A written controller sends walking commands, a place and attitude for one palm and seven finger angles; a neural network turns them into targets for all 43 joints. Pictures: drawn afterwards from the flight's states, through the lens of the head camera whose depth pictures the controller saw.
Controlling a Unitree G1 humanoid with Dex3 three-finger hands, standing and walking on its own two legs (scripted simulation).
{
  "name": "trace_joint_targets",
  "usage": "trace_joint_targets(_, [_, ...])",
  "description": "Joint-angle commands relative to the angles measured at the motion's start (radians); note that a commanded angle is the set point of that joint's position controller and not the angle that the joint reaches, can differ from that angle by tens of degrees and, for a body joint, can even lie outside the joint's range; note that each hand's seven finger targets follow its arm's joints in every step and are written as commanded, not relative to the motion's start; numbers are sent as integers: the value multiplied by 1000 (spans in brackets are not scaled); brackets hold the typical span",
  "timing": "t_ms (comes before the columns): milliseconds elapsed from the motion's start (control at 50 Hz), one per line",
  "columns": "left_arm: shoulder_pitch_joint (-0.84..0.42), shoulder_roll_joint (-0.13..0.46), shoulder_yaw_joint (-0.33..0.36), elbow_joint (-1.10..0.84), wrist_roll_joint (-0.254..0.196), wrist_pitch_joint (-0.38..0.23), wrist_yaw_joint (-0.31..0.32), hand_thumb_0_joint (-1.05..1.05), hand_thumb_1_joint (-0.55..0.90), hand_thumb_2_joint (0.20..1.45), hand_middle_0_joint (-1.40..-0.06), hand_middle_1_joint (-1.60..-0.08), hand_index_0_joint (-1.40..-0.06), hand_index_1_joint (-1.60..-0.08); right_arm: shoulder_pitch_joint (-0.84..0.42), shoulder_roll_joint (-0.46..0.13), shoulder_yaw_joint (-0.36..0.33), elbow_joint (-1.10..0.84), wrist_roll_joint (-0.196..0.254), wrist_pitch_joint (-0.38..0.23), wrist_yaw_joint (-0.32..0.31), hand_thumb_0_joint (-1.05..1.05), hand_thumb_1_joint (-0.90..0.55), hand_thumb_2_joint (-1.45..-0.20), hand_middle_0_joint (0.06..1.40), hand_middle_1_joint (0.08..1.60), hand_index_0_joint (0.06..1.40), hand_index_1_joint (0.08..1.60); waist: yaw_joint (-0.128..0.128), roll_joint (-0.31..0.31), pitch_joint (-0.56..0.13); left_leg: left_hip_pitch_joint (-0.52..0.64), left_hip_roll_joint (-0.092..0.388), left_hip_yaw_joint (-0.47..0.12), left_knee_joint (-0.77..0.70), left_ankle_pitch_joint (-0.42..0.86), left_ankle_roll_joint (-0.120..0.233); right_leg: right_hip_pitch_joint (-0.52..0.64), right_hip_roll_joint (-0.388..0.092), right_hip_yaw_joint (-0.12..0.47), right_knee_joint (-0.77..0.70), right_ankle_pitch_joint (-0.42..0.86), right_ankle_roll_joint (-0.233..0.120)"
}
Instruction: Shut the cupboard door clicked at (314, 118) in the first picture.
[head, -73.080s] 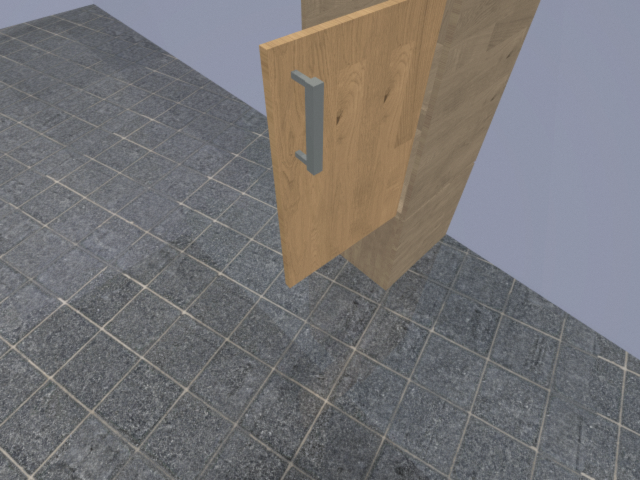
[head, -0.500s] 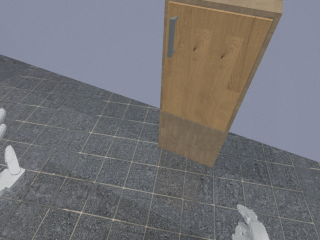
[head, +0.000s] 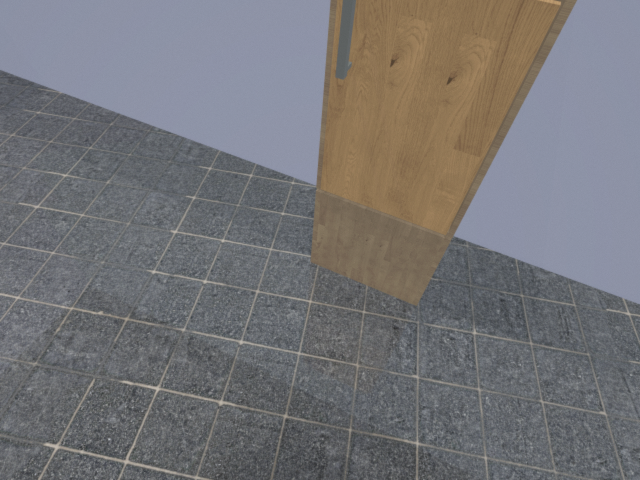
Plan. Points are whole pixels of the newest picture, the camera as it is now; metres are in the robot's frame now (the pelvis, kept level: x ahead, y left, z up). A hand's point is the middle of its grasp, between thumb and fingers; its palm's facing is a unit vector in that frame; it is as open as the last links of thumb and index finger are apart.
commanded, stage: let the arm hang, fingers relaxed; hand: left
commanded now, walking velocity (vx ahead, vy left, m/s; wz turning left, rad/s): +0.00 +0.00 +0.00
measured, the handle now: (348, 34) +0.89 -0.01 +0.13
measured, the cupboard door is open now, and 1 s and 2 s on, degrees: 0 0 0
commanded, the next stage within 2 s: look to check the result in 0.68 s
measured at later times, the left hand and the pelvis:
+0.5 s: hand out of the picture +0.10 +0.25 -0.14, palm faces -0.03 -0.94 -0.35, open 7.4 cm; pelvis +0.02 +0.00 +0.01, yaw +0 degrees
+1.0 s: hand out of the picture +0.11 +0.24 -0.15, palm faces -0.04 -0.94 -0.33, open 7.4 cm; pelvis +0.05 -0.01 +0.01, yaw +0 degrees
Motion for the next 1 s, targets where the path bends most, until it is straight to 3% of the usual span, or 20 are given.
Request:
trace_joint_targets(0, [-45, 218, 68, -15, -3, -48, 18, 0, 900, 900, -200, -300, -200, -300, -77, -182, -60, -57, 6, -40, -17, 0, -900, -900, 200, 300, 200, 300, 11, 146, -74, 45, 111, -166, -180, -177, -1, 18, -78, 129, -150, -66, -75])
trace_joint_targets(140, [-81, 229, 63, 79, -5, -49, 17, 0, 900, 900, -200, -300, -200, -300, -53, -202, -65, 12, 7, -43, -22, 0, -900, -900, 200, 300, 200, 300, 4, 52, -29, 80, 130, -181, -230, -177, 2, 0, -85, 125, -192, -83, -67])
trace_joint_targets(360, [-145, 266, 54, 114, -6, -55, 18, 0, 900, 900, -200, -300, -200, -300, -121, -229, -58, 51, 8, -50, -16, 0, -900, -900, 200, 300, 200, 300, 7, 7, -31, 143, 133, -165, -260, -37, -3, 34, -100, 117, -211, 24, -47])
trace_joint_targets(480, [-178, 275, 53, 112, -7, -62, 20, 0, 900, 900, -200, -300, -200, -300, -150, -231, -53, 57, 10, -55, -15, 0, -900, -900, 200, 300, 200, 300, 4, 8, -67, 187, 131, -150, -246, 87, -7, 70, -111, 116, -220, 107, -41])
trace_joint_targets(680, [-198, 278, 54, 117, -9, -65, 19, 0, 900, 900, -200, -300, -200, -300, -179, -239, -47, 64, 9, -59, -19, 0, -900, -900, 200, 300, 200, 300, 5, 76, -96, 218, 132, -142, -250, 169, -18, 124, -117, 108, -225, 178, -42])
trace_joint_targets(980, [-202, 284, 53, 129, -12, -65, 23, 0, 900, 900, -200, -300, -200, -300, -177, -249, -44, 68, 12, -55, -24, 0, -900, -900, 200, 300, 200, 300, 1, 43, -113, 259, 136, -140, -241, 236, -21, 157, -123, 102, -236, 255, -46])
